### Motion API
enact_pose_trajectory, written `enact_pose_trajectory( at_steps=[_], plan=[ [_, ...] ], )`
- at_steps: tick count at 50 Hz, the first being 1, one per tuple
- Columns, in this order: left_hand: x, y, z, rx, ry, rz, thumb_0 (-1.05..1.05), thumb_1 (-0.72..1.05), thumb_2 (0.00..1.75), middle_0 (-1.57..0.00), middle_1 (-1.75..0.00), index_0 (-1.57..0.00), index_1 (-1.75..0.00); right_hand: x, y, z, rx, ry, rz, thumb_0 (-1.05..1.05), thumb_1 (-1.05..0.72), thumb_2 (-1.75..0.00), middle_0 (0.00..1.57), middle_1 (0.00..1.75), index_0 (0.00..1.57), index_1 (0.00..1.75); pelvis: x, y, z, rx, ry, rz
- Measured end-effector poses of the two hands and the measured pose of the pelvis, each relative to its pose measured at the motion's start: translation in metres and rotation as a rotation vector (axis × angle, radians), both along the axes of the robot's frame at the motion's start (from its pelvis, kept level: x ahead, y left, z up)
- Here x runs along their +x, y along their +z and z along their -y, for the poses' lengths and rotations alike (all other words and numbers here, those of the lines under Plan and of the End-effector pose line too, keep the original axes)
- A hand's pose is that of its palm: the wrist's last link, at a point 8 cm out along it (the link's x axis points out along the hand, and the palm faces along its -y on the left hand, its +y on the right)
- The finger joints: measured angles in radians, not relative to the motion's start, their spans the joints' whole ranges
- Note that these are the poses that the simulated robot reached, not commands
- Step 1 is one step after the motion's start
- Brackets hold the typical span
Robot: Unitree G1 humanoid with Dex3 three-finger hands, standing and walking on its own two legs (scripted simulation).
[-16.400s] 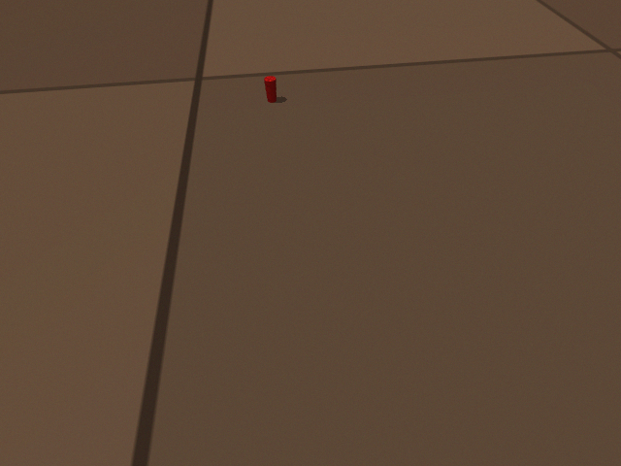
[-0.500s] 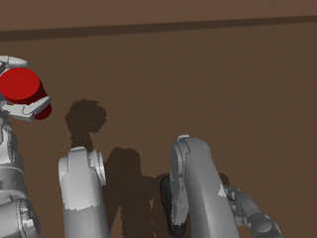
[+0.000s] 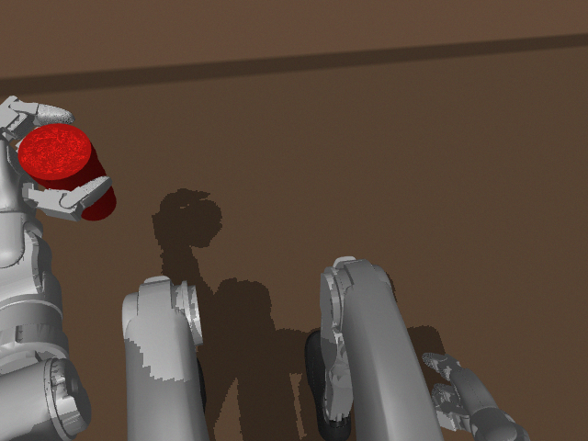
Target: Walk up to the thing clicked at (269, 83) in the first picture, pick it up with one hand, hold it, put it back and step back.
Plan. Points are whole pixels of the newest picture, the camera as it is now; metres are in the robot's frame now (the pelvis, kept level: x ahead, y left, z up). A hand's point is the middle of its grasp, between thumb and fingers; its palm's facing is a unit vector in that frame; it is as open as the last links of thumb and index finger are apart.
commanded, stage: settle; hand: left
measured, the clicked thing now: (78, 180) +0.45 +0.25 -0.07
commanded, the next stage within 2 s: lift in 0.28 s
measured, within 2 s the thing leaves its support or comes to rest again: neither
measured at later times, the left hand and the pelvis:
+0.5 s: hand (58, 153) +0.46 +0.25 -0.01, palm faces +0.20 -0.98 -0.06, open 10.2 cm; pelvis +0.00 +0.00 +0.01, yaw +1 degrees
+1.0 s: hand (13, 137) +0.42 +0.25 +0.09, palm faces +0.17 -0.98 -0.05, open 10.2 cm; pelvis +0.01 +0.00 +0.09, yaw +3 degrees
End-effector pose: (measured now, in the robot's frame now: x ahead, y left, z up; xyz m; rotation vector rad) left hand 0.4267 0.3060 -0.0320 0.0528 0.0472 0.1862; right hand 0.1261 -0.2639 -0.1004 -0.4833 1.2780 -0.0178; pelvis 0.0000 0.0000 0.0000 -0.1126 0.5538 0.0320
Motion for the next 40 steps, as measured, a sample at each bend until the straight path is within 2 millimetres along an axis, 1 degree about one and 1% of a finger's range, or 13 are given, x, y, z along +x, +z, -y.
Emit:
enact_pose_trajectory(
  at_steps=[11, 25, 34, 40],
  plan=[
    [-0.001, 0.011, -0.002, 0.003, 0.015, 0.002, 0.04, -0.44, 1.07, -0.81, -1.11, -0.72, -1.13, -0.004, 0.003, -0.003, 0.012, -0.005, 0.0, 0.0, -0.9, -0.9, 0.2, 0.3, 0.2, 0.3, -0.002, 0.006, 0.0, 0.007, 0.007, -0.001],
    [0.002, 0.021, 0.003, 0.001, 0.012, 0.005, 0.03, -0.45, 1.09, -0.81, -1.11, -0.72, -1.13, -0.012, 0.007, -0.003, 0.019, -0.028, -0.015, 0.0, -0.91, -0.9, 0.2, 0.3, 0.2, 0.3, -0.002, 0.012, 0.0, 0.014, 0.012, -0.007],
    [-0.006, 0.046, 0.004, 0.006, -0.014, 0.012, 0.03, -0.45, 1.09, -0.81, -1.11, -0.72, -1.13, -0.012, 0.015, -0.001, 0.036, -0.065, 0.008, 0.0, -0.93, -0.91, 0.2, 0.3, 0.2, 0.3, -0.001, 0.024, 0.002, 0.027, 0.018, -0.014],
    [-0.017, 0.068, 0.006, -0.01, -0.012, 0.005, 0.03, -0.45, 1.09, -0.81, -1.11, -0.73, -1.13, -0.002, 0.031, -0.002, 0.053, -0.078, 0.054, 0.01, -0.94, -0.91, 0.2, 0.3, 0.2, 0.3, 0.0, 0.042, 0.003, 0.035, 0.02, -0.021]
  ],
)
